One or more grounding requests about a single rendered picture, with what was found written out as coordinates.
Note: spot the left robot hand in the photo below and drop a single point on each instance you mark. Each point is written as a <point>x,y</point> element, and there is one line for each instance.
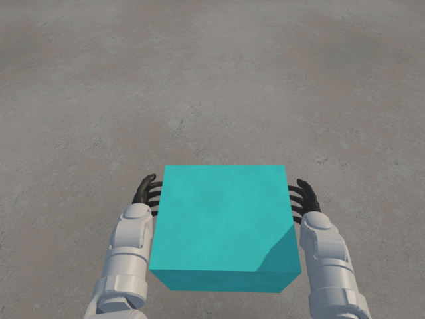
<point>143,195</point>

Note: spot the carton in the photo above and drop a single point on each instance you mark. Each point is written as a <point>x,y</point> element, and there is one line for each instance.
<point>225,228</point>

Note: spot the robot right forearm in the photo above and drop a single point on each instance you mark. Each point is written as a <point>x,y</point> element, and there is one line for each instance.
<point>334,292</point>

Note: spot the robot left forearm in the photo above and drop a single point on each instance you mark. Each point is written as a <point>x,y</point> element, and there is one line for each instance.
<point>122,285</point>

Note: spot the right robot hand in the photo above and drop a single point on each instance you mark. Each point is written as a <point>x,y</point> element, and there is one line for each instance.
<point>308,202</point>

